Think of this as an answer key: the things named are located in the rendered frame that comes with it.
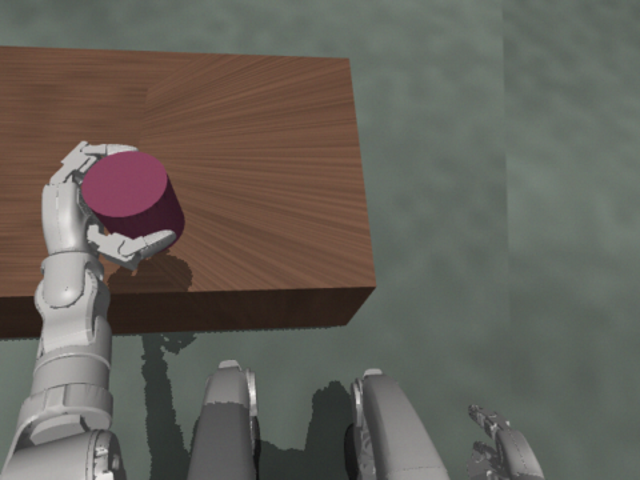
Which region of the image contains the can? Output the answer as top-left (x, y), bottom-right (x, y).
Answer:
top-left (82, 151), bottom-right (185, 254)

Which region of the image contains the right robot hand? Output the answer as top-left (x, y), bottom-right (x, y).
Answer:
top-left (466, 405), bottom-right (545, 480)

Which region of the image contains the left robot hand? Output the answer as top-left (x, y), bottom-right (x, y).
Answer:
top-left (41, 141), bottom-right (177, 271)

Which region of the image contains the left robot arm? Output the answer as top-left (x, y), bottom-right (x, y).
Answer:
top-left (0, 251), bottom-right (127, 480)

